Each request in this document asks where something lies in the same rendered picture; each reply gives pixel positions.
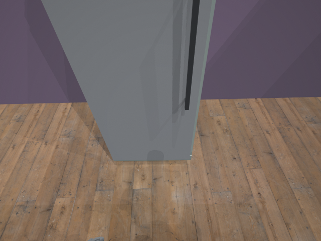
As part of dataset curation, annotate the handle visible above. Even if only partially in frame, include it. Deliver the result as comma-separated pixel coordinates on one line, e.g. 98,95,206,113
185,0,200,110

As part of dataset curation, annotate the fridge door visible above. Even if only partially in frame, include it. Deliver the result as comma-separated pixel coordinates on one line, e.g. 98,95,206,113
41,0,212,161

